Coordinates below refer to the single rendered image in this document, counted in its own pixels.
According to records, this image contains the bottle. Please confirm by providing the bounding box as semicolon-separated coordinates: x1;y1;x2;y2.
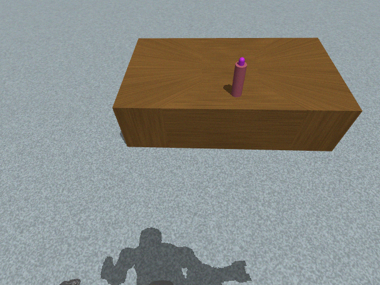
231;57;247;97

